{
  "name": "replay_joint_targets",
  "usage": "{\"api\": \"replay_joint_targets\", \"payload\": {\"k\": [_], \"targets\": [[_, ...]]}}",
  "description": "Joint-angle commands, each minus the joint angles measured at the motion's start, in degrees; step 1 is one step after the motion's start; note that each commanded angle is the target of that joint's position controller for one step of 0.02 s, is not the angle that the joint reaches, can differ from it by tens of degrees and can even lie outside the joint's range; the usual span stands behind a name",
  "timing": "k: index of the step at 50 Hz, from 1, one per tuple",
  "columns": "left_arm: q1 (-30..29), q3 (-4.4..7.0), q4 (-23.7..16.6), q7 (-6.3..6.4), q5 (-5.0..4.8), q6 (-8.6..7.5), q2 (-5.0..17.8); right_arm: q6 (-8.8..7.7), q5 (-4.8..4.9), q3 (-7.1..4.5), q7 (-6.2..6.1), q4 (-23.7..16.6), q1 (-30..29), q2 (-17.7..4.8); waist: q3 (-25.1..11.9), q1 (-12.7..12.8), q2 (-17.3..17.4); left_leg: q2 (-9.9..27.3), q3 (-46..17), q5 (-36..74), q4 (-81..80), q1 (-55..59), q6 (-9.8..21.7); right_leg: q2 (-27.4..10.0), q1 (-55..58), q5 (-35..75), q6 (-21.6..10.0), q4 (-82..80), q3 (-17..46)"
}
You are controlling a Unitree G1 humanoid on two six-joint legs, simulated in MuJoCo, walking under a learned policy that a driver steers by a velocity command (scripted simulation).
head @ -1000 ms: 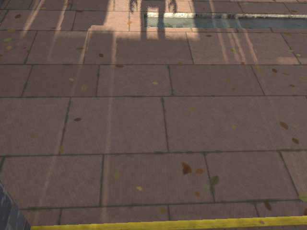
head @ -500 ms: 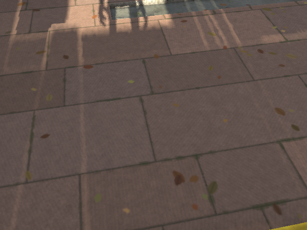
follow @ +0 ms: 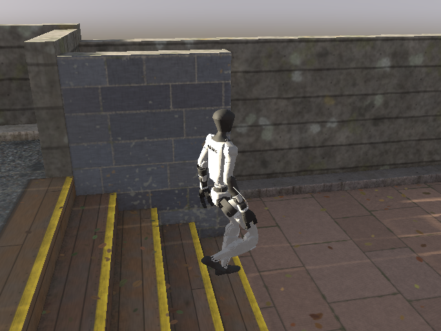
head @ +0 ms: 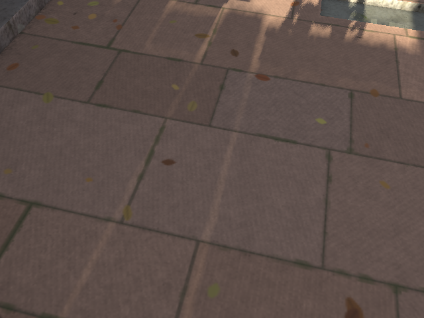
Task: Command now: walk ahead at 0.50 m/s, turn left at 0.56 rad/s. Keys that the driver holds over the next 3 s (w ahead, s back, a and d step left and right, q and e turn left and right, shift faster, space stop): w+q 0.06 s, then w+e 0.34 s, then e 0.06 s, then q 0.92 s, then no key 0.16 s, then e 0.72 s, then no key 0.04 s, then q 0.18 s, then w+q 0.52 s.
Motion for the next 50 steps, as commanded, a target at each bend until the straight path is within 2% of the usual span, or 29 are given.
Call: {"api": "replay_joint_targets", "payload": {"k": [1, 2, 4, 5, 7, 9, 15, 18, 20, 21, 22, 23, 24, 25, 26, 27, 29, 30, 31, 32, 35, 39, 43, 44, 45, 46, 47, 49, 50], "targets": [[-2.6, 1.78, -5.3, -0.03, 1.47, 0.57, 7.6, -1.15, -0.32, -0.85, -1.00, -0.2, 9.1, -7.4, -0.2, -1.9, 0.2, 23.0, -30.8, 16.2, -12.7, 8.9, 14.4, -4.7, -19.3, 14.9, 2.2, -20.4, 5.1], [-6.1, 1.29, -7.4, -0.69, 1.53, 1.54, 5.1, -2.18, 1.01, -0.81, -1.33, -1.1, 7.3, -8.3, 1.2, -0.6, -0.9, 17.6, -23.8, 18.5, -16.9, -1.4, 12.3, -3.5, -10.3, 21.7, 4.3, -34.7, 3.8], [-0.1, 0.93, -4.6, -1.64, 2.38, 1.72, 2.7, -2.44, 0.65, -1.65, -1.75, 0.0, 8.7, -10.7, -4.0, 1.1, 3.7, 15.3, -20.5, 29.9, -14.9, -2.0, 11.9, -2.4, -1.9, 26.5, 4.7, -39.3, 1.5], [5.4, 1.50, -2.1, -1.80, 1.40, 1.90, 3.7, -2.45, 0.04, -2.06, -1.22, 0.5, 9.7, -10.7, -6.7, 1.9, 5.4, 15.2, -18.6, 33.9, -12.9, -0.4, 11.1, -2.0, 0.2, 33.9, 3.5, -36.1, 1.1], [-5.5, 3.55, -5.4, -2.32, -0.09, 1.22, 7.6, -3.54, 1.02, -1.16, -1.47, 2.5, 12.9, -6.3, -1.6, -1.5, 3.9, 12.9, -20.1, 13.7, -10.7, 7.0, 9.2, -4.2, -12.8, 46.5, 2.0, -46.6, 5.0], [-11.9, 3.09, -7.0, -3.29, 0.55, 0.52, 5.7, -4.44, 0.57, -0.63, -1.53, 2.6, 12.2, -4.3, 1.0, -3.2, 4.5, 11.0, -19.4, -7.5, -9.4, 2.5, 7.7, -3.4, -10.4, 59.4, 1.4, -57.3, 5.0], [-21.9, 2.84, -10.8, -4.46, 0.14, -0.59, 4.0, -5.32, -1.88, -0.49, -2.50, 3.0, 18.4, -5.7, 5.5, -9.3, 3.2, 13.7, -19.2, -11.2, -0.4, 6.5, 6.4, 2.6, -13.1, 60.0, -0.6, -64.4, 9.3], [-28.3, 2.52, -13.8, -4.35, -1.23, -1.70, 3.3, -5.23, -3.05, -0.23, -3.51, 4.3, 21.5, -6.1, 8.6, -12.7, 3.4, 13.9, -18.1, -7.4, 4.7, 11.9, 5.7, 2.1, -14.6, 59.0, -1.0, -73.2, 7.3], [-26.2, 1.96, -13.1, -4.73, -2.12, -1.72, 2.4, -4.93, -2.66, 0.46, -3.51, 5.0, 20.7, -4.3, 8.8, -12.2, 4.2, 13.2, -14.5, -1.7, 7.3, 10.3, 4.1, 0.1, -5.7, 61.0, -2.2, -80.3, 4.5], [-22.4, 1.94, -11.6, -4.83, -1.66, -1.97, 2.8, -4.70, -2.27, 0.78, -3.41, 5.4, 21.5, -4.1, 8.2, -11.2, 3.1, 13.0, -12.6, 4.9, 11.4, 10.8, 3.8, -0.4, 0.0, 60.3, -3.0, -84.3, 2.7], [-13.0, 2.72, -8.1, -4.85, -1.79, -1.59, 4.1, -4.32, -2.93, 0.44, -3.06, 5.9, 20.7, -5.3, 2.3, -7.3, 3.0, 12.8, -10.5, 13.9, 20.0, 13.4, 3.9, -0.3, 9.0, 59.1, -3.6, -85.8, 2.0], [-2.2, 3.23, -4.1, -4.65, -0.02, -1.95, 6.0, -4.25, -1.83, 0.60, -2.79, 6.1, 20.2, -5.5, -0.2, -2.9, 1.3, 10.2, -6.5, 24.4, 34.0, 9.5, 2.9, 4.1, 20.0, 60.3, -4.0, -87.9, -4.4], [4.5, 4.29, -0.4, -4.88, 0.59, -2.03, 9.1, -3.77, -0.84, 0.79, -2.65, 6.9, 23.9, -4.1, -3.8, -0.6, -4.1, 5.6, -4.0, 4.1, 51.0, -1.4, 1.0, 0.0, 36.2, 70.2, -5.1, -89.6, 1.3], [13.2, 5.38, 1.6, -5.36, 0.34, -2.17, 14.1, -3.02, 2.41, 0.44, -3.34, 8.6, 31.3, -1.8, -16.0, -1.1, -11.8, -0.6, -0.2, -42.0, 77.4, -22.6, -3.3, -14.5, 64.5, 114.0, -10.6, -62.6, 10.3], [14.7, 5.31, 0.2, -4.95, -1.42, -2.15, 13.4, -3.08, 4.73, 0.54, -4.34, 5.0, 26.1, -6.0, -25.5, 3.1, -8.4, 1.3, -5.4, -36.4, 81.3, -33.6, -3.6, -21.5, 72.2, 116.1, -14.3, -61.2, 18.6], [11.2, 4.73, -1.2, -3.81, -2.03, -1.38, 11.8, -2.92, 3.97, 0.60, -4.29, 3.1, 18.9, -6.6, -26.1, 4.6, -4.0, 3.5, -5.6, -31.9, 77.4, -38.0, -3.9, -21.6, 68.4, 97.3, -15.9, -66.7, 19.0], [2.4, 3.40, -3.9, -1.39, -0.44, -0.60, 7.2, -1.89, 0.76, 0.87, -2.84, 2.0, 13.5, -4.6, -17.7, 1.4, -0.9, 6.4, -5.7, -21.2, 69.2, -35.7, -3.6, -19.2, 46.3, 63.1, -16.3, -76.0, 18.6], [0.0, 2.18, -4.6, -1.01, -0.95, -1.34, 5.5, -1.18, -1.41, 0.20, -2.33, 1.0, 10.9, -5.9, -12.3, -0.2, 2.3, 7.4, -7.9, -10.7, 57.5, -28.2, -3.5, -16.9, 32.2, 60.9, -13.5, -79.7, 15.1], [-1.4, 2.24, -4.4, -0.97, -0.16, -1.77, 6.1, 0.02, -2.09, 0.24, -2.12, 1.8, 12.8, -3.8, -9.9, -2.6, -0.1, 6.4, -6.5, -8.5, 55.6, -22.7, -3.7, -16.1, 23.2, 64.8, -13.7, -81.2, 13.3], [-4.0, 1.81, -4.7, -0.83, -0.34, -2.04, 6.2, 0.47, -1.55, 0.74, -1.40, -0.2, 9.9, -2.0, -4.7, -5.0, 2.2, 7.4, -5.9, -2.2, 39.6, -16.6, -5.2, -11.5, 12.6, 61.3, -11.9, -86.5, 6.9], [-8.0, 1.18, -5.2, -0.91, -1.20, -3.21, 4.5, -0.93, -0.62, 1.46, -0.18, -0.6, 11.7, 0.9, -6.1, -7.1, -5.1, 6.4, -3.6, 10.6, 17.0, -5.8, -5.2, -6.4, 11.4, 71.4, -9.7, -86.0, -1.1], [-5.3, 1.85, -4.6, -0.83, -2.36, -2.69, 5.2, -1.48, -0.36, 1.39, 0.30, -2.2, 7.1, -0.5, -7.6, -5.3, -3.8, 5.8, -1.5, 14.0, 6.9, -1.3, -3.5, -8.1, 17.8, 67.0, -8.7, -83.3, -2.5], [-1.5, 2.92, -3.5, -0.03, -1.28, -0.41, 6.3, -1.11, -1.24, 0.80, 0.47, -4.7, 4.0, -1.7, -3.1, -4.1, -2.5, 4.8, -0.3, 4.4, -0.3, -1.8, -0.8, -10.1, 21.1, 59.1, -7.5, -75.2, -1.3], [-0.2, 3.31, -3.4, 0.11, -0.97, 0.01, 7.0, -1.51, -1.37, 0.55, 0.37, -4.6, 5.7, -2.2, -3.6, -4.9, -0.2, 4.7, -1.6, 8.2, -5.0, 1.8, 0.3, -8.9, 20.5, 56.5, -6.2, -69.5, -2.2], [2.8, 3.88, -4.1, 0.01, -0.51, 0.18, 8.0, -2.13, -1.29, -0.53, 0.08, -4.7, 8.4, -6.1, -7.0, -4.9, 6.9, 9.6, -9.9, 31.4, -6.8, 8.8, 2.6, -5.1, 17.1, 45.7, -3.3, -58.8, -5.2], [5.3, 3.08, -6.5, -0.06, -1.61, 0.89, 4.5, -1.74, -0.70, -2.18, -0.26, -5.9, 10.0, -12.0, -13.2, -4.8, 20.8, 26.3, -29.1, 58.8, -8.5, 19.3, 14.0, 5.6, 4.5, 5.2, 0.2, -38.1, -9.3], [-0.5, 3.05, -8.2, -0.21, -0.70, 2.29, 5.6, -0.60, 1.48, -2.02, -0.64, -5.3, 13.1, -10.1, -17.8, -7.2, 12.8, 27.1, -34.9, 49.4, -11.2, 21.5, 17.3, 7.8, -1.2, -4.5, 0.3, -31.8, -0.3], [-6.0, 2.71, -10.0, -0.12, -0.98, 3.45, 4.5, 0.78, 0.50, -1.85, -1.58, -6.6, 6.5, -8.8, -9.0, -5.1, 5.1, 21.9, -29.1, 28.3, -15.5, 12.9, 14.1, 4.5, -5.1, 4.6, 1.0, -30.6, 2.9], [-7.2, 2.83, -10.6, 0.15, -0.86, 3.78, 5.2, 1.23, 0.38, -1.64, -1.99, -7.3, 4.0, -7.8, -6.6, -4.1, 5.6, 19.6, -26.6, 24.4, -17.2, 9.2, 11.9, 3.6, -4.4, 7.9, 1.3, -33.5, 3.3]]}}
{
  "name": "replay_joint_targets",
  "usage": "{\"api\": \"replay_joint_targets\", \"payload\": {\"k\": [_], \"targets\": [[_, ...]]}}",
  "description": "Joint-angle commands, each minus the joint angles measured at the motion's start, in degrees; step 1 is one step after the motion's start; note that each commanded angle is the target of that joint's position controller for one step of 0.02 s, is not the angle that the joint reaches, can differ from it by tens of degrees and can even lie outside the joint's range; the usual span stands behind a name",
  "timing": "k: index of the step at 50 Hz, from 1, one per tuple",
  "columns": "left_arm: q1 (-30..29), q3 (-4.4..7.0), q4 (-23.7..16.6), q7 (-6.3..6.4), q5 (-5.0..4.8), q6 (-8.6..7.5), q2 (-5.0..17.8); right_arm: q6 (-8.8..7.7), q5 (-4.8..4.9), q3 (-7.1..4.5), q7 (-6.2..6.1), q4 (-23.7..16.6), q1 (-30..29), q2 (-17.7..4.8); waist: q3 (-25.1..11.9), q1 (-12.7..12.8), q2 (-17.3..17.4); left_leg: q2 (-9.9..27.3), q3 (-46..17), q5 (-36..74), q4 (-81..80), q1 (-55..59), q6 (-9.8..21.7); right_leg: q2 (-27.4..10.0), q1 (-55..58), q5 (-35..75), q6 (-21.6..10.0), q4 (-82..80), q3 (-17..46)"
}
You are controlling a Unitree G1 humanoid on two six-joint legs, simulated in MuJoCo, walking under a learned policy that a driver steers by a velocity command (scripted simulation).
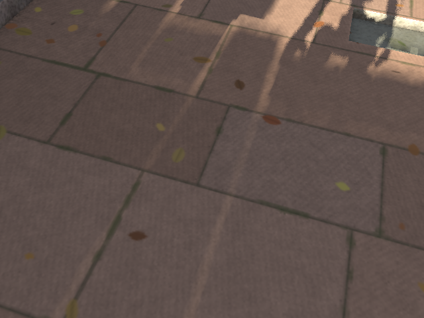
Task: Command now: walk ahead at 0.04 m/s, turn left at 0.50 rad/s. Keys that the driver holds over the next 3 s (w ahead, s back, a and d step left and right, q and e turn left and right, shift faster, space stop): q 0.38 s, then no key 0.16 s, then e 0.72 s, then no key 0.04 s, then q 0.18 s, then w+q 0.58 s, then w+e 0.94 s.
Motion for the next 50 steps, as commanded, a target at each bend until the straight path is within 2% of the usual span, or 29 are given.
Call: {"api": "replay_joint_targets", "payload": {"k": [1, 2, 5, 10, 14, 16, 18, 19, 20, 21, 22, 23, 24, 25, 27, 29, 31, 33, 35, 36, 37, 38, 39, 40, 41, 42, 44, 47, 50], "targets": [[1.3, 0.82, -4.5, 0.44, 0.65, 1.28, 4.9, 1.44, 0.06, -1.79, -1.27, -2.4, 3.4, -6.6, -5.9, 0.0, 6.3, 15.6, -21.5, 18.0, -16.2, 11.8, 11.6, -2.9, -9.2, 4.8, 1.1, 3.2, 5.2], [2.3, 0.81, -4.2, 0.30, 0.86, 1.70, 4.8, 1.51, -0.10, -1.73, -1.10, -2.9, 3.0, -6.3, -7.2, 0.3, 6.1, 14.2, -20.5, 17.5, -16.3, 11.1, 10.7, -2.1, -7.2, 6.2, 1.3, 2.6, 4.8], [2.0, 0.53, -4.7, -0.10, 0.22, 2.13, 3.9, 1.30, 0.06, -2.50, -0.67, -2.9, 4.1, -8.4, -8.5, 0.3, 5.6, 12.1, -20.0, 13.3, -16.7, 11.8, 9.0, -1.6, -5.7, 7.8, 2.3, -4.2, 5.2], [-2.5, 0.48, -6.9, 0.13, -0.20, 2.37, 4.9, 2.12, -0.25, -3.60, -0.41, -3.7, 4.9, -10.5, -7.9, -1.5, 8.3, 11.3, -25.9, -8.5, -20.1, 10.6, 7.6, -0.6, -4.3, 8.0, 2.9, -12.5, 6.3], [-2.5, 0.32, -7.8, 0.14, -0.80, 1.58, 5.2, 2.57, -0.58, -4.11, 0.02, -4.5, 4.0, -11.0, -7.5, -1.3, 9.6, 10.9, -29.6, -12.1, -21.4, 8.0, 6.4, 1.2, 1.0, 6.5, 1.5, -19.4, 6.1], [0.8, 0.29, -7.3, 0.26, -1.35, 1.11, 5.2, 2.83, -0.56, -4.25, 0.29, -4.8, 2.9, -10.9, -7.4, 0.1, 10.5, 9.9, -30.6, -13.0, -22.4, 5.0, 4.7, 2.7, 7.5, 5.8, -0.2, -26.5, 5.5], [7.0, 0.59, -5.7, 0.83, -1.44, 0.64, 5.5, 3.12, 0.05, -4.38, 0.15, -5.1, 0.6, -10.5, -5.7, 3.6, 10.4, 6.0, -28.6, -15.5, -21.4, -1.4, 0.4, 3.3, 18.4, 10.6, -1.9, -41.8, 4.0], [8.8, 1.55, -5.6, 1.47, -0.74, 0.32, 9.4, 2.91, 0.66, -4.02, -0.12, -5.7, 0.9, -8.5, -4.6, 3.7, 4.6, 1.4, -23.8, -18.8, -14.9, -8.0, -3.6, -3.5, 24.0, 6.6, -3.1, -49.7, 10.6], [6.7, 2.80, -7.7, 1.71, 0.31, -0.02, 16.2, 2.41, 2.05, -3.41, -0.25, -7.1, 1.7, -5.1, -5.7, 2.9, -12.4, -7.7, -10.1, -19.4, 4.4, -16.0, -5.4, -22.4, 23.9, -4.6, -8.0, -57.1, 33.2], [0.4, 2.40, -8.9, 1.49, 0.98, 0.13, 14.7, 1.70, -0.52, -4.40, -0.53, -6.3, 0.1, -9.7, -0.8, 1.9, -5.7, -4.3, -9.5, -18.1, 13.5, -15.3, -5.7, -25.2, 12.1, 0.6, -11.0, -56.8, 33.6], [-2.3, 1.33, -9.5, 1.22, 0.99, -0.20, 10.9, 1.55, -0.98, -4.67, 0.01, -5.3, 1.8, -9.8, -0.4, -0.8, -2.4, -3.6, -10.5, -14.4, 19.4, -8.9, -5.3, -21.2, 6.9, 7.9, -11.1, -54.6, 28.3], [-5.0, 0.71, -9.6, 0.87, 0.75, -0.54, 8.5, 1.74, -1.11, -4.40, 0.54, -3.9, 4.5, -8.6, -0.3, -3.0, -2.3, -4.0, -10.2, -10.8, 24.2, -6.6, -5.0, -16.8, 5.5, 14.7, -9.3, -52.9, 22.0], [-6.5, 0.59, -10.1, 0.53, 0.41, -0.73, 8.0, 2.20, -1.13, -4.28, 0.90, -2.8, 6.9, -8.2, -1.3, -3.9, -4.6, -4.3, -9.7, -9.1, 27.9, -5.8, -5.1, -14.0, 6.6, 18.8, -8.1, -51.8, 17.8], [-6.7, 0.55, -10.6, 0.22, 0.25, -0.72, 7.6, 2.63, -1.10, -4.04, 1.26, -1.9, 8.3, -8.1, -1.5, -3.5, -6.4, -4.5, -8.8, -9.1, 30.8, -6.3, -5.3, -12.7, 7.8, 23.5, -8.4, -51.0, 15.2], [-2.8, 0.55, -9.3, -0.40, 0.08, -0.77, 7.2, 3.03, -0.58, -3.37, 1.48, -2.2, 6.5, -7.3, -1.5, -1.4, -6.5, -3.7, -7.9, -9.6, 29.1, -7.9, -6.2, -12.5, 12.3, 30.8, -9.5, -49.3, 13.6], [1.7, -0.06, -6.6, -0.55, 0.19, -1.21, 5.9, 3.18, -0.41, -2.08, 1.13, -2.3, 3.7, -5.0, -1.8, 0.6, -6.5, -2.2, -8.4, -9.8, 18.6, -5.8, -7.2, -12.0, 16.6, 34.9, -9.6, -47.7, 13.4], [2.7, -0.17, -4.9, -0.80, 0.10, -1.45, 6.7, 3.27, -0.21, -0.84, 0.66, -1.7, 1.9, -3.7, -2.6, 1.3, -9.1, 0.2, -3.1, -11.5, 6.4, 1.4, -7.7, -11.0, 17.5, 38.0, -8.9, -46.2, 13.1], [5.3, 0.90, -3.7, -1.18, 0.24, -0.84, 10.0, 3.09, 0.71, -0.83, -0.48, -1.9, -0.5, -5.1, -2.6, 3.2, -11.0, -1.2, 0.1, -14.8, -0.4, 5.9, -7.4, -11.3, 18.1, 44.2, -9.3, -44.0, 16.0], [5.5, 1.74, -3.0, -1.47, -0.16, -0.27, 11.9, 2.54, 1.40, -1.05, -1.64, -0.8, 2.2, -6.3, -2.7, 1.4, -10.0, -1.0, 0.3, -7.9, -9.5, 9.7, -6.1, -12.1, 19.1, 53.4, -8.8, -41.0, 18.8], [4.7, 1.99, -3.1, -1.49, -0.58, -0.20, 12.1, 1.87, 1.34, -1.13, -2.23, 0.1, 4.3, -6.8, -3.5, 0.2, -8.8, 0.5, -0.9, -1.3, -15.2, 14.4, -5.4, -12.1, 17.6, 53.9, -7.6, -39.7, 19.6], [4.1, 1.92, -3.5, -1.64, -0.84, -0.41, 11.1, 1.08, 0.90, -1.46, -2.85, 0.6, 5.5, -8.3, -5.4, 0.2, -7.3, 3.5, -3.4, 2.5, -17.2, 20.8, -4.4, -11.2, 14.0, 49.1, -5.9, -38.7, 19.9], [3.7, 1.48, -4.5, -1.88, -1.17, -0.81, 8.8, 0.38, -0.02, -1.91, -3.35, 0.7, 7.1, -10.7, -7.9, 0.1, -2.6, 10.1, -7.8, 7.9, -15.8, 28.2, -2.9, -9.0, 7.8, 38.5, -4.0, -35.9, 18.2], [3.6, 0.70, -5.8, -1.98, -2.26, -1.04, 4.7, 0.65, 0.06, -2.56, -3.39, 0.8, 4.1, -13.8, -6.5, 2.2, 9.8, 17.3, -13.2, 23.3, -13.4, 28.9, 1.2, -2.2, 0.6, 22.1, -2.5, -31.6, 10.5], [2.7, 1.08, -5.2, -1.50, -1.51, -0.34, 6.5, 0.88, 0.35, -2.28, -3.11, 0.6, 4.1, -11.3, -6.5, -0.2, 11.5, 22.2, -14.6, 26.9, -13.5, 26.7, 5.2, 0.0, -0.2, 6.8, -2.1, -25.1, 6.0], [1.4, 2.01, -5.1, -1.50, -0.94, 0.48, 7.9, 0.72, 0.23, -1.81, -2.91, 0.0, 3.8, -9.4, -4.9, -1.2, 11.3, 23.4, -14.9, 27.7, -14.5, 24.5, 7.7, 0.5, -2.1, -0.5, -1.9, -15.5, 5.0], [1.2, 2.56, -5.1, -1.82, -0.53, 1.18, 8.3, 0.90, -0.04, -1.54, -2.87, -0.3, 3.1, -8.6, -3.2, -0.8, 9.6, 23.1, -13.3, 27.8, -15.4, 21.9, 8.7, -0.1, -3.7, -2.2, -1.3, -8.5, 4.5], [1.5, 2.39, -5.0, -2.84, 0.03, 2.16, 6.6, 1.10, -0.34, -1.20, -2.98, -0.3, 1.6, -7.9, -0.9, 0.8, 9.6, 19.8, -7.8, 25.4, -15.6, 18.3, 6.8, -1.5, -3.8, 1.5, -0.3, -6.4, 4.3], [0.3, 1.77, -5.4, -3.77, -0.20, 2.57, 5.0, 1.26, -0.72, -1.46, -2.72, -0.1, 1.4, -8.6, -0.6, 0.1, 11.3, 17.4, -3.7, 21.9, -14.1, 17.6, 5.1, -1.5, -2.0, 4.5, 0.9, -12.1, 2.1], [-1.9, 1.67, -7.2, -4.14, -0.70, 2.65, 5.7, 1.16, -0.64, -2.27, -2.24, 0.3, 2.3, -11.0, -2.2, -0.8, 12.0, 19.2, -3.5, 20.2, -12.1, 16.9, 4.5, -1.4, 2.5, 5.1, -0.1, -18.8, 0.0]]}}
Over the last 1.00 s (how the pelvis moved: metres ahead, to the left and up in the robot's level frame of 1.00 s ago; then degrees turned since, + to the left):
0.49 -0.08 -0.16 7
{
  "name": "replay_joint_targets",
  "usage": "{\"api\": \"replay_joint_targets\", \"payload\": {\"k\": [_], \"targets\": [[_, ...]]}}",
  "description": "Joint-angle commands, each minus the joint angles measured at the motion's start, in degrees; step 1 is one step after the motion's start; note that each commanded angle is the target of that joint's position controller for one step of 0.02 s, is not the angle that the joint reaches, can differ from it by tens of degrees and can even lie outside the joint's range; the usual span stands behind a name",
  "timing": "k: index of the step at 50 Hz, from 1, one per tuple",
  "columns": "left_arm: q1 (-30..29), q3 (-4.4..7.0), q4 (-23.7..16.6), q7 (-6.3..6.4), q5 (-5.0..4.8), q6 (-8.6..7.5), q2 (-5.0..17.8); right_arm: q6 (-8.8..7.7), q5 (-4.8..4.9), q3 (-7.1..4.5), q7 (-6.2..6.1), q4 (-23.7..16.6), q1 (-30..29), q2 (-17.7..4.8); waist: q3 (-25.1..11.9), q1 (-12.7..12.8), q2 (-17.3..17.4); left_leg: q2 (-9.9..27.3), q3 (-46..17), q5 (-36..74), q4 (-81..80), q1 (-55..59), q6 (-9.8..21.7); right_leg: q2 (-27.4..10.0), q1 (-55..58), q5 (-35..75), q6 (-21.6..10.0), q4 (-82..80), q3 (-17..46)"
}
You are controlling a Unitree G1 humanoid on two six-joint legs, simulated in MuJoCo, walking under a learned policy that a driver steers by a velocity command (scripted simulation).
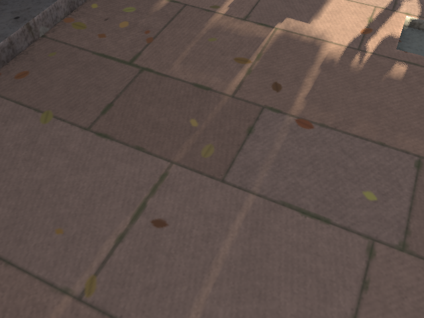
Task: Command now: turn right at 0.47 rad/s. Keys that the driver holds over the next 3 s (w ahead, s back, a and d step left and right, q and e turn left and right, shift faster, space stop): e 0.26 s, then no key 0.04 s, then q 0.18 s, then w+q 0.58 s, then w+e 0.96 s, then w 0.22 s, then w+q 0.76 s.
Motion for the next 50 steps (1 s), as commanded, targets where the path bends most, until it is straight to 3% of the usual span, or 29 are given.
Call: {"api": "replay_joint_targets", "payload": {"k": [1, 3, 4, 5, 6, 7, 8, 9, 11, 15, 21, 24, 27, 29, 33, 39, 41, 42, 43, 44, 45, 46, 47, 48, 50], "targets": [[-1.7, 0.52, -4.8, -0.42, -0.33, -0.52, 3.5, -0.44, -0.04, -2.51, 0.28, -1.9, 1.3, -10.3, -3.8, -1.8, 11.5, 14.2, -7.5, 25.8, -3.7, 1.2, 9.9, 0.4, 1.7, 0.8, -0.8, -5.5, -2.7], [0.5, 0.55, -4.3, -0.30, -0.30, -0.96, 3.3, -0.16, 0.31, -2.94, 0.54, -2.3, -0.2, -10.9, -4.6, 0.5, 9.3, 13.5, -5.4, 19.4, 1.4, -1.9, 7.1, 1.8, 8.3, 8.1, -1.9, -15.3, -4.5], [1.4, 0.73, -4.1, 0.11, 0.14, -1.60, 4.2, -0.04, 0.04, -3.09, 0.79, -1.8, 1.4, -10.5, -4.9, 1.1, 4.9, 11.6, -3.0, 11.5, 7.1, -6.0, 4.3, 1.6, 13.2, 13.6, -2.5, -22.2, -1.0], [3.2, 2.03, -4.6, 0.65, 0.91, -2.70, 10.6, 0.21, -0.41, -2.57, 1.32, -3.1, 3.2, -7.5, -5.6, 0.8, -11.1, 4.9, 3.5, -7.8, 23.9, -16.7, 0.1, -11.8, 19.7, 22.2, -5.1, -30.5, 19.4], [7.9, 3.45, -4.3, 0.26, 0.13, -2.72, 17.6, 0.96, 0.22, -1.50, 0.94, -7.6, -3.2, -5.1, -6.7, 3.9, -17.3, -3.7, -0.2, -22.1, 31.2, -25.9, -0.8, -23.5, 18.9, 40.8, -14.6, -32.1, 35.6], [8.9, 3.11, -3.6, 0.52, -0.16, -2.54, 15.4, 1.46, 0.28, -1.52, 0.74, -7.5, -4.8, -5.9, -6.2, 3.8, -9.2, -1.5, -5.8, -19.6, 36.4, -25.8, -0.1, -21.6, 18.4, 36.9, -16.7, -31.7, 33.4], [5.5, 2.25, -4.1, 1.14, -0.08, -2.30, 12.4, 1.46, 0.81, -1.61, 0.73, -6.7, -4.3, -6.0, -2.7, 2.1, -6.7, -0.6, -6.2, -15.1, 37.9, -27.0, 0.4, -18.7, 16.1, 32.8, -15.9, -30.9, 28.5], [1.4, 1.63, -5.1, 1.68, 0.04, -1.90, 10.3, 0.98, 1.16, -1.75, 0.81, -5.5, -3.2, -6.6, -1.4, 0.3, -4.3, 0.7, -6.9, -9.6, 35.9, -26.1, 0.5, -14.5, 14.8, 29.8, -13.0, -31.1, 23.9], [-1.3, 1.22, -6.0, 2.14, -0.25, -1.74, 9.0, 0.92, -0.13, -1.94, 1.25, -3.9, -0.2, -7.5, -3.2, -1.0, -5.7, 0.2, -6.1, -3.9, 35.2, -23.3, 0.1, -10.6, 14.8, 34.4, -10.8, -31.0, 19.9], [1.4, 1.19, -5.2, 1.67, -0.82, -2.34, 9.4, 1.69, 0.24, -1.68, 2.17, -3.3, 0.5, -6.5, -5.8, -0.6, -3.2, -0.7, -6.2, 0.1, 33.3, -23.5, -1.2, -10.3, 17.7, 35.3, -10.1, -31.3, 19.3], [1.5, -1.81, -2.1, 2.83, 0.77, -3.50, 4.6, 2.22, 0.45, -0.64, 2.56, -0.4, 0.5, -4.9, -4.5, 0.3, -4.6, 0.4, -6.8, 2.0, 19.4, -15.0, -1.8, -9.6, 14.3, 25.6, -7.6, -35.2, 15.5], [1.2, -2.07, -0.6, 3.30, 1.29, -3.74, 6.4, 2.06, 0.87, -0.34, 2.58, 0.6, -0.2, -5.5, -2.7, 0.9, -4.9, -1.2, -6.5, -0.8, 13.4, -9.5, -0.6, -10.2, 11.7, 21.3, -7.3, -35.4, 14.8], [4.8, -0.50, 1.0, 3.30, 1.35, -3.51, 10.5, 1.23, 0.24, -0.60, 2.90, -0.6, -2.3, -7.5, -0.5, 2.9, -5.5, -2.8, -5.7, -6.7, 16.0, -15.5, 1.8, -13.5, 15.3, -1.7, -11.3, -38.6, 21.1], [6.4, -0.20, 1.7, 3.34, 1.35, -3.87, 9.9, 0.42, 0.09, -0.51, 3.45, -1.6, -4.4, -7.0, 2.7, 3.6, -3.5, -1.8, -7.5, -8.1, 17.7, -22.6, 3.0, -16.7, 19.5, -7.7, -13.9, -40.7, 25.5], [7.8, 0.09, 3.0, 3.61, 1.25, -6.03, 8.6, -1.28, 0.15, -0.35, 4.04, -2.5, -5.7, -5.7, 1.4, 3.6, -1.0, -0.5, -7.3, -6.8, 17.3, -26.2, 4.0, -17.7, 26.5, 0.1, -14.4, -40.6, 22.3], [9.0, 0.28, 4.5, 2.41, 1.37, -7.19, 8.6, -1.69, 0.24, -0.04, 5.91, -5.8, -10.0, -4.9, -0.4, 3.4, -4.7, -1.2, -1.8, -3.6, 11.2, -18.9, 5.2, -16.6, 22.5, 11.9, -11.4, -38.2, 11.7], [7.8, 0.50, 4.6, 1.99, 0.96, -7.08, 9.5, -1.68, 0.21, 0.09, 6.16, -5.7, -8.0, -4.5, -0.6, 1.3, -5.4, -2.8, 1.0, -1.7, 7.0, -11.1, 5.9, -15.7, 17.1, 17.5, -9.3, -34.8, 7.0], [6.4, 0.58, 4.4, 1.89, 0.51, -6.93, 9.9, -1.76, 0.04, 0.02, 6.10, -4.5, -4.1, -4.3, -1.4, -1.1, -4.9, -4.7, 2.7, 1.0, 3.4, -3.7, 6.3, -14.3, 12.6, 21.2, -7.9, -30.4, 3.7], [5.6, 0.46, 4.0, 1.88, 0.37, -7.02, 10.1, -1.95, -0.21, -0.73, 5.65, -2.3, 2.1, -5.9, -3.9, -3.9, -3.4, -6.6, 2.3, 1.8, 1.2, 6.5, 7.3, -12.3, 7.0, 27.8, -6.2, -22.2, 0.1], [4.1, -0.20, 2.7, 1.65, 0.77, -7.22, 8.5, -2.31, -0.82, -2.46, 4.74, 0.4, 11.5, -10.6, -8.6, -8.1, 4.7, -0.8, -8.3, -5.6, -3.8, 17.4, 10.2, -8.2, -0.9, 27.7, -3.3, -5.5, -5.9], [2.4, -1.74, -1.3, 0.92, 1.88, -7.55, 2.7, -2.75, -0.78, -3.54, 3.80, 0.0, 16.1, -17.3, -11.3, -7.9, 18.1, 18.2, -40.8, -18.1, -14.4, 25.9, 16.1, -0.2, -18.9, -5.3, -0.2, 14.4, -7.5], [-0.3, -0.90, -1.7, 1.06, 2.78, -7.61, 7.1, -2.28, 0.54, -3.25, 3.49, 0.1, 14.9, -16.9, -7.4, -7.9, 10.5, 19.9, -48.0, -20.5, -18.5, 22.4, 19.6, -0.2, -26.4, -5.5, -0.9, 19.6, 1.3], [-1.1, -0.62, -1.8, 0.69, 1.94, -8.02, 8.4, -1.96, 0.63, -2.75, 3.27, -0.2, 11.5, -14.3, -1.1, -5.3, 6.5, 17.3, -40.5, -14.5, -16.5, 18.6, 18.7, -3.7, -28.0, 0.4, -1.6, 19.9, 3.1], [-0.2, -0.73, -1.2, 0.36, 1.31, -8.45, 8.3, -2.17, 0.72, -2.15, 3.26, -1.0, 8.6, -11.7, 1.5, -3.3, 4.2, 13.6, -33.6, -3.0, -15.8, 14.3, 16.9, -5.3, -25.3, 5.5, -1.3, 17.1, 3.0], [1.5, -0.97, -0.1, 0.32, 2.18, -7.70, 7.8, -3.06, 0.87, -1.70, 2.91, -2.1, 6.0, -10.2, 0.4, -0.5, 3.9, 8.4, -25.0, 17.4, -15.2, 10.6, 14.6, -6.1, -19.1, 9.3, 0.5, 12.7, 2.4]]}}
Over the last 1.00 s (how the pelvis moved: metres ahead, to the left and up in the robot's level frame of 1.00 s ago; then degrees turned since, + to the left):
-0.03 -0.08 0.01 7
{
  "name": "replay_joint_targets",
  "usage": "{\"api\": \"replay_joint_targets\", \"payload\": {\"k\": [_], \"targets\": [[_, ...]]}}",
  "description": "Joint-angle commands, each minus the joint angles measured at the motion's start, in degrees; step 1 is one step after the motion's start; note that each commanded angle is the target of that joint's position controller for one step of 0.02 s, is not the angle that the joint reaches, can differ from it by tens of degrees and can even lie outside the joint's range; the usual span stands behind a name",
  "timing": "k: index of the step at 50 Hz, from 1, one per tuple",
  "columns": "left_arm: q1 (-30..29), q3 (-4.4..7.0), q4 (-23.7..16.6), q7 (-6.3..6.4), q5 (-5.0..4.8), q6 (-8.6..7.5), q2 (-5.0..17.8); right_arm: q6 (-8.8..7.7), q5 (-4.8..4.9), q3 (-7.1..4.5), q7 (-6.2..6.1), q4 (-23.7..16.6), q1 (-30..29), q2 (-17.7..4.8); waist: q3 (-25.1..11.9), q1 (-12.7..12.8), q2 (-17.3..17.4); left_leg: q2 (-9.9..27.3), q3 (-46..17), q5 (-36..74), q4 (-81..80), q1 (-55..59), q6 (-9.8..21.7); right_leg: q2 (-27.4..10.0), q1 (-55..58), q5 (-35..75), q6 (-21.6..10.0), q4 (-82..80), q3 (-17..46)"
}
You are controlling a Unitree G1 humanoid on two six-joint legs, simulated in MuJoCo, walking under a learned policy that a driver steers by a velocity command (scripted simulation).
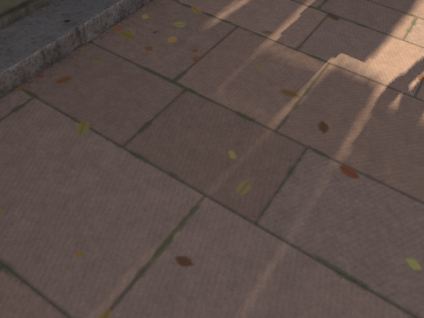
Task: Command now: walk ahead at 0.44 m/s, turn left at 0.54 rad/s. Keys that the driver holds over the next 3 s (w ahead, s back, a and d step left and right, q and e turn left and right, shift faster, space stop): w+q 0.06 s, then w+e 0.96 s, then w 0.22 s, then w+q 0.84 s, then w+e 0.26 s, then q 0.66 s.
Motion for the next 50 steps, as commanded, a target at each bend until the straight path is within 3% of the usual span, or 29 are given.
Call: {"api": "replay_joint_targets", "payload": {"k": [1, 3, 5, 9, 12, 15, 17, 18, 19, 20, 21, 23, 24, 26, 28, 31, 34, 38, 40, 42, 43, 44, 45, 46, 47, 48, 50], "targets": [[-2.2, 0.75, -4.4, -0.34, 0.77, -0.14, 5.8, -1.20, 0.66, -1.97, -0.85, -1.3, 5.0, -8.8, 0.9, -1.6, 5.6, 14.3, -18.2, 23.4, -13.5, 11.9, 9.1, -2.2, -16.5, 4.7, 1.7, 0.1, 2.0], [-4.3, 0.65, -5.7, -0.34, 0.68, 0.75, 5.2, -1.80, 1.34, -2.31, -0.88, -0.7, 7.1, -9.2, -0.5, -1.3, 5.4, 13.0, -16.3, 30.7, -13.0, 11.3, 9.2, -1.2, -16.2, 6.4, 2.8, -1.5, 1.1], [-7.3, 0.15, -6.7, -0.62, 0.48, 1.06, 3.9, -2.08, 1.33, -2.04, -1.07, 0.4, 9.3, -8.2, 0.3, -1.9, 6.2, 11.9, -13.2, 33.9, -14.3, 10.4, 8.0, -1.0, -16.7, 10.3, 3.1, -4.9, -0.9], [-16.2, -1.08, -9.3, -1.08, -0.34, 0.63, 1.8, -2.48, 0.66, -0.95, -1.20, 2.6, 13.7, -5.6, 2.5, -5.1, 6.6, 10.6, -8.4, 41.0, -15.7, 11.2, 4.3, -0.1, -15.5, 18.1, 1.4, -16.0, -3.8], [-20.7, -1.84, -10.6, -1.16, -1.03, 0.39, 1.2, -2.86, 0.07, -0.40, -1.71, 3.9, 15.4, -5.5, 3.6, -6.3, 6.9, 12.5, -6.5, 44.0, -17.5, 14.1, 3.1, 1.7, -12.4, 20.4, -1.5, -24.4, -5.3], [-15.5, -1.36, -9.3, -0.47, -1.27, 0.27, 3.2, -3.30, -0.67, -0.14, -2.64, 4.5, 14.0, -6.5, 0.7, -2.8, 7.4, 14.5, -3.5, 64.0, -11.0, 18.1, 1.1, 6.1, -3.3, 15.2, -5.1, -27.8, -6.1], [-1.1, -0.23, -4.5, 0.36, -1.85, -0.07, 5.6, -2.90, -1.55, -0.60, -3.19, 4.4, 12.2, -8.4, -6.1, 3.4, 8.2, 14.9, -1.9, 71.3, 6.0, 19.4, 0.0, 8.6, 8.9, 12.1, -7.2, -30.5, -4.6], [7.2, 0.35, -2.1, 1.01, -1.39, -0.36, 6.6, -2.83, -1.08, -0.62, -3.14, 3.8, 10.6, -8.9, -9.5, 7.8, 6.5, 13.8, -0.2, 62.8, 18.8, 12.8, -0.5, 5.9, 20.3, 13.8, -9.1, -34.6, -1.4], [14.2, 1.76, -1.1, 1.78, -0.60, -0.05, 11.6, -3.32, -0.95, 0.09, -2.93, 1.7, 10.9, -6.5, -15.0, 8.7, -2.4, 8.3, 3.3, 32.5, 39.7, 2.1, -1.1, -7.7, 31.1, 12.4, -13.7, -34.1, 16.5], [10.2, 2.32, -1.1, 1.31, -1.44, 0.76, 12.6, -3.56, 0.21, 0.07, -1.85, 1.2, 15.9, -3.9, -17.2, 2.2, -12.4, -2.9, 0.0, -13.4, 57.0, -20.7, -3.7, -18.2, 41.8, 13.6, -23.7, -41.4, 46.8], [3.7, 2.46, -2.1, 0.52, -3.04, 0.66, 10.9, -3.97, -1.41, -0.03, -1.82, 0.1, 11.5, -7.3, -10.8, 1.4, -2.3, 2.1, -5.6, -8.5, 56.8, -26.1, -1.6, -16.1, 35.6, 7.3, -22.9, -44.7, 43.2], [-1.1, 1.29, -2.9, 0.32, -1.98, 0.45, 5.2, -4.89, -0.86, 0.00, -1.19, -1.9, 5.3, -7.1, 0.1, -1.2, 4.8, 6.7, -4.9, -3.0, 49.7, -25.3, -1.6, -12.3, 20.1, 11.1, -19.4, -48.3, 31.2], [-1.1, 0.98, -2.5, 0.64, -1.84, 0.06, 4.3, -4.17, -1.25, 0.02, -1.09, -2.7, 4.2, -6.4, 1.7, -2.7, 5.5, 8.1, -4.9, -2.8, 46.0, -22.9, -2.3, -9.7, 15.1, 16.3, -17.8, -48.6, 27.5], [-0.4, 0.99, -1.9, 1.03, -2.24, -0.75, 4.9, -2.34, -1.90, 0.63, -0.89, -3.6, 5.2, -4.4, 0.7, -4.6, 3.4, 8.9, -3.6, -2.2, 40.5, -19.5, -4.3, -6.5, 11.0, 22.1, -16.3, -49.9, 22.4], [1.0, 1.62, -1.7, 1.14, -2.52, -1.15, 6.8, -1.33, -1.91, 1.03, -0.80, -4.9, 3.3, -3.7, 0.6, -4.5, 2.1, 9.3, -1.7, -0.1, 34.9, -19.7, -6.1, -4.5, 8.9, 24.5, -16.1, -50.9, 19.5], [4.0, 1.96, -1.5, 1.19, -2.77, -0.88, 7.2, -1.00, -1.64, 1.37, -0.65, -8.6, -5.5, -3.5, 2.2, -2.0, 0.7, 9.5, 0.2, 8.3, 24.0, -22.0, -8.1, -2.1, 8.5, 24.4, -13.8, -52.0, 18.2], [7.9, 2.26, -1.3, 1.28, -2.78, -0.43, 7.1, -1.07, -1.19, 1.77, -0.28, -10.7, -11.1, -3.3, 0.7, 1.1, -0.7, 8.3, 0.6, 15.0, 16.0, -22.5, -8.3, -1.0, 13.4, 28.3, -11.1, -49.3, 18.0], [10.5, 2.66, -1.9, 1.79, -1.68, 0.21, 7.8, -1.75, -0.67, 2.08, -0.05, -13.4, -16.5, -4.0, 0.1, 3.3, -1.8, 6.1, 0.3, 13.7, 9.8, -22.1, -7.7, -2.4, 19.3, 33.5, -10.4, -45.0, 21.0], [8.3, 3.04, -3.2, 2.31, -1.43, 0.21, 8.7, -2.29, -0.51, 1.73, -0.17, -13.4, -14.0, -5.4, -0.5, 1.0, -2.5, 5.3, -1.2, 10.6, 4.9, -16.4, -6.5, -3.5, 19.5, 34.2, -8.9, -42.2, 23.2], [4.6, 3.40, -4.7, 2.14, -1.51, -0.22, 10.2, -3.06, -0.32, 0.58, -1.07, -10.4, -3.5, -8.2, -4.6, -4.4, -1.8, 3.2, -1.0, 7.1, 0.0, -1.5, -4.6, -1.7, 16.7, 40.3, -6.6, -32.9, 23.1], [4.3, 3.09, -5.2, 1.49, -2.15, -0.82, 8.9, -3.88, -1.07, -0.36, -1.90, -8.9, 4.1, -11.0, -9.6, -8.0, 2.0, 7.9, -4.7, 6.0, -2.4, 10.1, -2.5, 1.9, 12.4, 36.1, -5.2, -21.4, 20.0], [5.9, 1.80, -7.4, 1.31, -3.48, -1.26, 3.9, -3.93, -2.58, -1.44, -2.82, -8.8, 11.8, -15.4, -18.0, -9.7, 10.2, 22.8, -20.7, -6.6, -4.8, 23.6, 0.9, 6.1, 3.0, 17.0, -3.8, -5.2, 14.0], [11.3, 1.49, -8.9, 1.40, -3.47, -0.84, 2.7, -2.70, -2.35, -2.27, -2.68, -8.8, 9.2, -18.0, -20.3, -4.9, 21.5, 31.5, -43.2, -7.9, -11.1, 28.1, 6.2, 11.4, -10.6, -13.1, -3.1, 4.5, 8.8], [10.1, 1.96, -6.5, 2.03, -1.78, 0.38, 6.7, -2.04, -1.69, -1.54, -2.41, -9.5, 5.3, -11.8, -12.6, -3.5, 10.5, 29.6, -39.1, -13.4, -10.3, 21.0, 6.0, 5.3, -14.3, -7.7, -3.3, 9.5, 8.5], [6.2, 2.10, -6.5, 1.41, -1.48, 0.63, 6.7, -2.06, -1.18, -0.42, -2.14, -10.2, 2.3, -7.1, -6.4, -3.7, 4.8, 26.0, -29.2, -9.3, -11.5, 13.8, 4.9, 3.5, -13.4, -2.1, -2.9, 8.1, 7.8], [4.6, 1.99, -6.9, 0.86, -1.55, 0.85, 5.5, -2.14, -1.41, 0.03, -1.95, -10.1, 0.7, -5.6, -3.8, -2.9, 4.8, 23.1, -21.9, -2.6, -13.2, 9.4, 3.7, 1.9, -12.1, 0.7, -2.3, 6.2, 7.0], [3.5, 1.93, -7.4, -0.34, -0.65, 2.14, 4.7, -2.88, -1.06, 0.16, -2.03, -8.7, 2.2, -5.2, -1.8, -2.3, 8.4, 19.8, -13.1, 6.8, -14.9, 5.6, 2.6, 0.4, -10.7, 2.7, -1.4, 5.3, 5.9]]}}
Over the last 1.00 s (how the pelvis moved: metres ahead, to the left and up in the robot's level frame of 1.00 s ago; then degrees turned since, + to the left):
0.14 0.04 0.00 6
